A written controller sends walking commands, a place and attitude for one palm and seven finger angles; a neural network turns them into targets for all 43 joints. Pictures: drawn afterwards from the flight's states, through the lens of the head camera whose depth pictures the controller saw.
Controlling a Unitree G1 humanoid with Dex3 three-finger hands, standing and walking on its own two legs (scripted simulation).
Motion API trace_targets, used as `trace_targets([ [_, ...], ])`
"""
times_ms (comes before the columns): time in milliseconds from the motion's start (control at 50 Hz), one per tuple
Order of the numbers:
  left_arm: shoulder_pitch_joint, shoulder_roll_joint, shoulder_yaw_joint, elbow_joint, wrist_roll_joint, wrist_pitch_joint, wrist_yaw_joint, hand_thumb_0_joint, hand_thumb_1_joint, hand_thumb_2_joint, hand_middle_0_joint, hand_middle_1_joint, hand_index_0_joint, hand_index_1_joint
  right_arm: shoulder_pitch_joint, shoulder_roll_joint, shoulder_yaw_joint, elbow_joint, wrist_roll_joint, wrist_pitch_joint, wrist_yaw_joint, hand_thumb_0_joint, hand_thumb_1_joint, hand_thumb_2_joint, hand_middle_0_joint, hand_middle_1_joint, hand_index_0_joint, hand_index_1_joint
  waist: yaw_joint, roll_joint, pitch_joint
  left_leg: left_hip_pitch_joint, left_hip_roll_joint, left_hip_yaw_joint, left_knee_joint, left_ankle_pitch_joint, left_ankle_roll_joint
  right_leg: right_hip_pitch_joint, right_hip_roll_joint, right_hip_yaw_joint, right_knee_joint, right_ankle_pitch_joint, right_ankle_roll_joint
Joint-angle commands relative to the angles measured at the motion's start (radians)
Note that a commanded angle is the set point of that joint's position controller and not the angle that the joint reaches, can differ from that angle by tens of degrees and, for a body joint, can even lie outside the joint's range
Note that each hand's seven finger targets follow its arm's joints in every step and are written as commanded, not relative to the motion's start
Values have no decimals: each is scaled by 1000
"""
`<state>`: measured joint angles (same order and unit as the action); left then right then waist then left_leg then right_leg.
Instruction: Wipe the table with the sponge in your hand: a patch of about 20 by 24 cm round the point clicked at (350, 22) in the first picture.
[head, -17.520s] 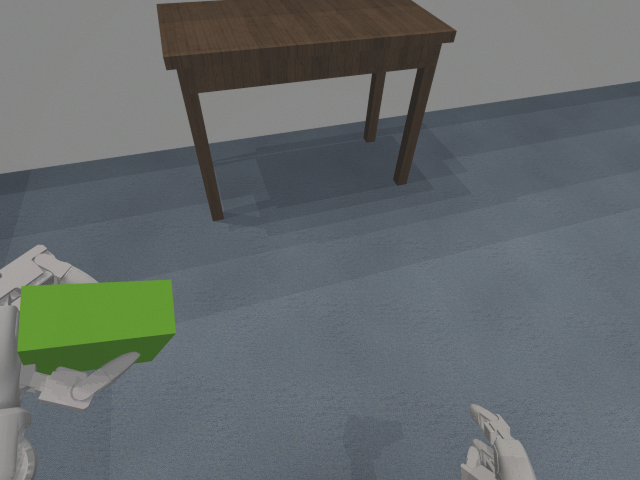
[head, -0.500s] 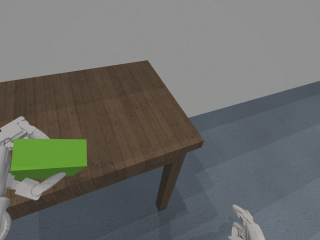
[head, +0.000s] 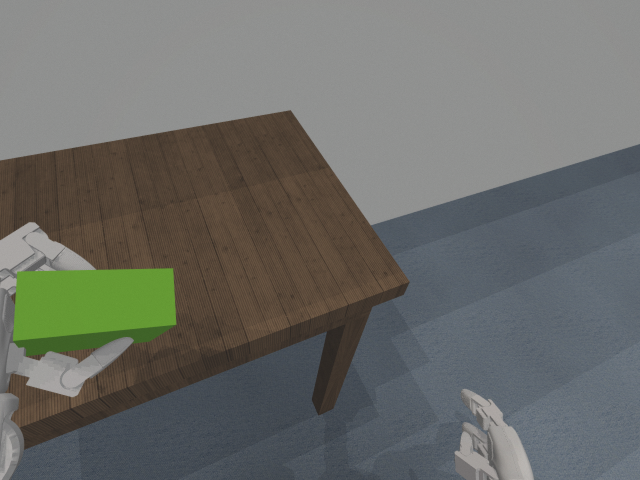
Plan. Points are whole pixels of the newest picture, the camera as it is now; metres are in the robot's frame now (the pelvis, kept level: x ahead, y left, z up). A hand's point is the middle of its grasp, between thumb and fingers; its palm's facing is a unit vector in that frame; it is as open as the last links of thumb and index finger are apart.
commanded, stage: look again from close up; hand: left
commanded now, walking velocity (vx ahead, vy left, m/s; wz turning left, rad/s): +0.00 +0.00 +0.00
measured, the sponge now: (117, 312) +0.23 +0.22 +0.14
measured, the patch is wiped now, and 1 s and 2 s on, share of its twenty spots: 0.00 0.00 0.00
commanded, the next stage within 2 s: turn the palm down, sponge in hand in 0.38 s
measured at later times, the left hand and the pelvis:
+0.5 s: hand (81, 311) +0.21 +0.24 +0.16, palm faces +0.37 -0.84 -0.39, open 9.4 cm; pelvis +0.00 -0.01 +0.00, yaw +1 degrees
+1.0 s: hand (64, 314) +0.21 +0.25 +0.17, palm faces +0.51 -0.56 -0.65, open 9.4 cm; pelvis -0.01 -0.06 -0.02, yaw +3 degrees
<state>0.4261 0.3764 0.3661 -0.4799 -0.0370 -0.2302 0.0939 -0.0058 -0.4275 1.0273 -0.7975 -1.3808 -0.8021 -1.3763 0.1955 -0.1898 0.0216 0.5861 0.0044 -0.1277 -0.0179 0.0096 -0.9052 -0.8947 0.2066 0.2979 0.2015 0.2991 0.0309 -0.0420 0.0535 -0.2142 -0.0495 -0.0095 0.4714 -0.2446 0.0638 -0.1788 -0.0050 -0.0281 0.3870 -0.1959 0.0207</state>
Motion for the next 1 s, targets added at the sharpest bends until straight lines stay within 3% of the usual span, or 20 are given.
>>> trace_targets([
  [0,-86,131,72,-214,-4,-63,24,0,100,1300,-1200,-1600,-1200,-1600,-77,-135,-59,-152,4,-53,-12,0,-900,-900,200,300,200,300,-8,115,-178,-15,106,-80,-108,256,-75,147,-29,32,6,211,-34],
  [260,-87,151,92,-198,1,-58,29,0,100,1300,-1200,-1600,-1200,-1600,-90,-131,-60,-156,7,-48,-18,0,-900,-900,200,300,200,300,-7,108,-143,-71,102,-82,-142,83,-50,158,-29,37,-16,136,-30],
  [440,-95,137,79,-200,-1,-51,29,0,100,1300,-1200,-1600,-1200,-1600,-81,-134,-63,-155,6,-43,-19,0,-900,-900,200,300,200,300,-8,96,-143,-59,99,-81,-129,124,-51,157,-36,47,-20,159,-35],
  [460,-965,925,297,-506,23,-177,38,0,100,1300,-1200,-1600,-1200,-1600,116,-210,149,-313,68,-13,-90,0,-900,-900,200,300,200,300,-82,357,-80,-347,112,-170,-174,-99,3,265,66,28,156,-61,35],
  [480,-669,414,286,11,127,-8,-7,0,100,1300,-1200,-1600,-1200,-1600,-41,-113,-42,-104,-58,-48,-61,0,-900,-900,200,300,200,300,31,290,-249,67,78,-72,-67,269,-98,24,55,-14,152,-11,-62],
  [500,-469,297,85,53,76,23,-15,0,100,1300,-1200,-1600,-1200,-1600,-26,-169,-48,-101,-66,-65,0,0,-900,-900,200,300,200,300,-18,216,-165,69,57,-74,-61,450,-141,-49,59,-67,114,22,-71],
  [520,-398,291,134,28,75,58,-12,0,100,1300,-1200,-1600,-1200,-1600,2,-204,-76,-82,-49,-35,13,0,-900,-900,200,300,200,300,-3,242,-290,181,88,-66,-34,506,-150,-76,68,-53,137,62,-62],
  [540,-378,193,75,28,7,106,-44,0,100,1300,-1200,-1600,-1200,-1600,-53,-196,-69,-107,-37,-33,8,0,-900,-900,200,300,200,300,25,251,-303,186,66,-57,-14,490,-139,-79,48,-39,120,69,-61],
  [560,-257,201,117,102,-41,169,-69,0,100,1300,-1200,-1600,-1200,-1600,-64,-208,-66,-101,-20,-24,9,0,-900,-900,200,300,200,300,43,204,-303,174,68,-35,-8,477,-134,-45,54,-47,106,80,-67],
  [580,-263,183,69,38,-56,206,-94,0,100,1300,-1200,-1600,-1200,-1600,-87,-214,-59,-107,-13,-20,15,0,-900,-900,200,300,200,300,52,149,-289,119,57,-23,-12,407,-125,-19,40,-68,94,127,-62],
  [640,-136,219,29,-34,34,263,-104,0,100,1300,-1200,-1600,-1200,-1600,-158,-211,-43,-144,2,12,22,0,-900,-900,200,300,200,300,43,44,-154,-2,58,-24,-51,234,-81,-27,39,-77,100,77,-54],
  [680,-132,280,58,-125,109,234,-68,0,100,1300,-1200,-1600,-1200,-1600,-185,-201,-36,-165,-7,34,23,0,-900,-900,200,300,200,300,26,55,-122,-35,49,-14,-53,156,-58,-51,41,-64,94,29,-54],
  [740,-213,376,163,-202,122,135,7,0,100,1300,-1200,-1600,-1200,-1600,-179,-187,-47,-169,-28,38,-1,0,-900,-900,200,300,200,300,15,32,-168,-50,40,-20,-23,30,-41,-90,42,-40,100,-79,-40],
  [760,-269,486,256,-230,118,108,33,0,100,1300,-1200,-1600,-1200,-1600,-166,-194,-45,-162,-22,40,-11,0,-900,-900,200,300,200,300,20,51,-183,-55,40,-13,-21,-16,-42,-94,47,-20,89,-124,-39],
  [800,-294,431,233,-194,128,47,71,0,100,1300,-1200,-1600,-1200,-1600,-138,-158,-53,-135,-34,29,-18,0,-900,-900,200,300,200,300,19,80,-217,-42,29,-11,12,11,-42,-84,44,-13,89,-112,-41],
  [840,-307,428,214,-157,152,37,101,0,100,1300,-1200,-1600,-1200,-1600,-123,-165,-60,-106,-33,27,-21,0,-900,-900,200,300,200,300,9,199,-212,-43,18,0,39,11,-42,-99,34,-1,88,-100,-44],
  [860,-318,461,227,-112,169,65,108,0,100,1300,-1200,-1600,-1200,-1600,-109,-172,-60,-96,-30,32,-24,0,-900,-900,200,300,200,300,4,229,-200,-53,14,7,47,-6,-42,-111,29,10,78,-113,-46],
  [920,-350,416,128,26,182,175,73,0,100,1300,-1200,-1600,-1200,-1600,-126,-188,-60,-92,-17,45,-40,0,-900,-900,200,300,200,300,-7,242,-146,-101,3,23,60,-54,-37,-111,-3,39,41,-162,-36],
  [960,-314,426,93,102,187,279,24,0,100,1300,-1200,-1600,-1200,-1600,-149,-202,-55,-105,3,57,-53,0,-900,-900,200,300,200,300,5,203,-116,-118,6,33,65,-44,-39,-93,-20,80,7,-189,-34],
  [980,-326,392,34,76,187,317,-9,0,100,1300,-1200,-1600,-1200,-1600,-160,-202,-47,-127,12,61,-60,0,-900,-900,200,300,200,300,3,129,-126,-116,5,32,63,-46,-35,-79,-32,90,-7,-210,-21],
])
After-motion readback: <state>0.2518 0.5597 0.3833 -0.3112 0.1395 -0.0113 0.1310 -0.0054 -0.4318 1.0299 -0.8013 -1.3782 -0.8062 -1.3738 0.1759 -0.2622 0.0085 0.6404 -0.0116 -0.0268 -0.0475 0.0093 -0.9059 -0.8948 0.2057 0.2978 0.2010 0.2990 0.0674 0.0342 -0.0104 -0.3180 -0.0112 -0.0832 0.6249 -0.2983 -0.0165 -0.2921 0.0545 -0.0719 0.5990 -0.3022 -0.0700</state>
